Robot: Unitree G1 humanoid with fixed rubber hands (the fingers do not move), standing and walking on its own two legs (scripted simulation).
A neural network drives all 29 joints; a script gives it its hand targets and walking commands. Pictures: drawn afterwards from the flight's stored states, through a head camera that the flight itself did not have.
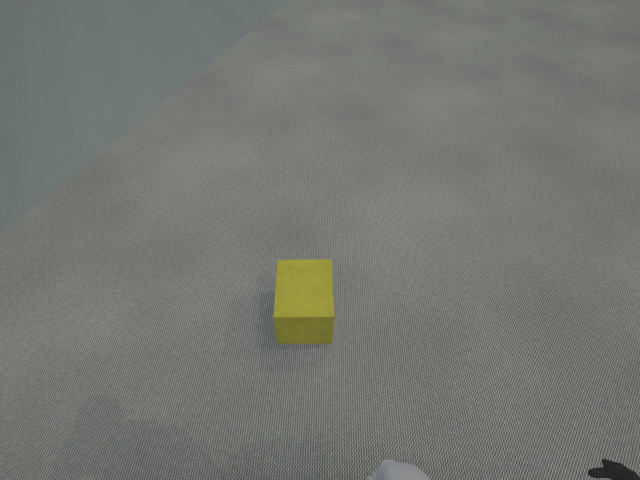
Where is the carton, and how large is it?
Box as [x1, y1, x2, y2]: [273, 259, 333, 343]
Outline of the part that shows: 331,259 277,261 273,316 277,343 331,342 333,326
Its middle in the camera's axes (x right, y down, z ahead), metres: -0.04 +0.22 +1.33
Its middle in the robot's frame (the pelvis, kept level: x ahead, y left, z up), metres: +0.78 +0.03 -0.67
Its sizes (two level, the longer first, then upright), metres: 0.225 0.187 0.178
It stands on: the floor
